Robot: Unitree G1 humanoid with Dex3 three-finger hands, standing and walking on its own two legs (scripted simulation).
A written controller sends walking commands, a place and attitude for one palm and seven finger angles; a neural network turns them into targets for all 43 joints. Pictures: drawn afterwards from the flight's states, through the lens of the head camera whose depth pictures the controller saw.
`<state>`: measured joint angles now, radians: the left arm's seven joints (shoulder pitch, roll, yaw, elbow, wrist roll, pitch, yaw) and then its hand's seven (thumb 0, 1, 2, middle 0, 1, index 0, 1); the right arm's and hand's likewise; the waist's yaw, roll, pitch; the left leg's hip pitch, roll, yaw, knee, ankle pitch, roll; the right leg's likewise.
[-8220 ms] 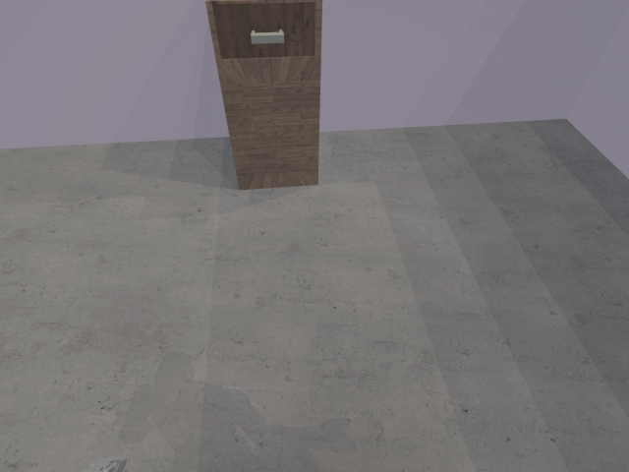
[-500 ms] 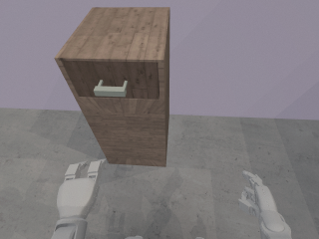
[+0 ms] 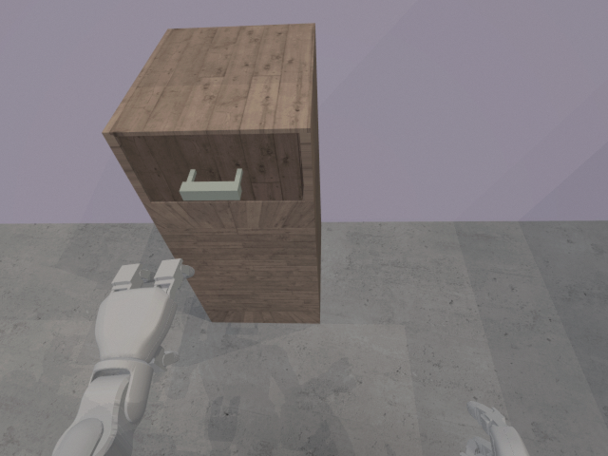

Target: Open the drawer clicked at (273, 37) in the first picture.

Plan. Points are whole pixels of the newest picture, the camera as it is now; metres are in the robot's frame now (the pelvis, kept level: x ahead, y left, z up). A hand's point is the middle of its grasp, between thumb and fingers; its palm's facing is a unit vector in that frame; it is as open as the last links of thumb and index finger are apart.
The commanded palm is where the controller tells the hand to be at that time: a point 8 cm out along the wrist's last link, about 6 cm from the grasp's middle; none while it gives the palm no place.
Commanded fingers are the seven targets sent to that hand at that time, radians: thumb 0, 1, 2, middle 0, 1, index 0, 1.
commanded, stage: raise the hand with hooked fingers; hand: left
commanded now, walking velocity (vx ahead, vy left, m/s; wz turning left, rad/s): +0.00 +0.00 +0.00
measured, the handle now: (213, 182) +0.58 +0.25 -0.03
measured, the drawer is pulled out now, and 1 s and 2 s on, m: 0.00 0.00 0.00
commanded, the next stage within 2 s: move the hooked fingers above the handle in 0.92 s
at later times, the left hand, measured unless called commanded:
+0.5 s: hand (143, 263) +0.32 +0.25 +0.09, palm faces +0.07 -0.07 -1.00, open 13.8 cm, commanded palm +0.29 +0.25 +0.15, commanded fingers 0.00 -0.50 0.30 -0.30 -1.20 -0.30 -1.20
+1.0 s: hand (146, 256) +0.33 +0.25 +0.09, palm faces +0.06 -0.08 -0.99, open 13.8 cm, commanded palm +0.30 +0.25 +0.15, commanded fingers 0.00 -0.50 0.30 -0.30 -1.20 -0.30 -1.20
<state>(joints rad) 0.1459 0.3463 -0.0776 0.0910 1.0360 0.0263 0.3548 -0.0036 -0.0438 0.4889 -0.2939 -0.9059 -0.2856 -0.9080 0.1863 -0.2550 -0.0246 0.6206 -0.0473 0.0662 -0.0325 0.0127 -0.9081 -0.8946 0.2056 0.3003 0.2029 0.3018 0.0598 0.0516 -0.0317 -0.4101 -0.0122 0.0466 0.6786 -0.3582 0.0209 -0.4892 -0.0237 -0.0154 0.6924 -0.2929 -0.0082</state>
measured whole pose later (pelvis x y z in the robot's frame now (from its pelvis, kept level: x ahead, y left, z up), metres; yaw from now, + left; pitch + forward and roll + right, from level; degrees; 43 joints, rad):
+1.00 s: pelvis +0.02 +0.00 +0.02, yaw +1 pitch +3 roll +0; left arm -0.09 0.43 -0.07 0.11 0.96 0.05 0.15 0.00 -0.49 0.30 -0.32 -1.20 -0.32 -1.20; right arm 0.14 -0.26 -0.02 0.64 0.00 0.10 -0.03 0.01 -0.91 -0.89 0.20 0.30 0.20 0.30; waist 0.09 0.08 -0.01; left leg -0.25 -0.02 0.03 0.48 -0.29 0.02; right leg -0.32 -0.03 -0.03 0.51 -0.24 0.00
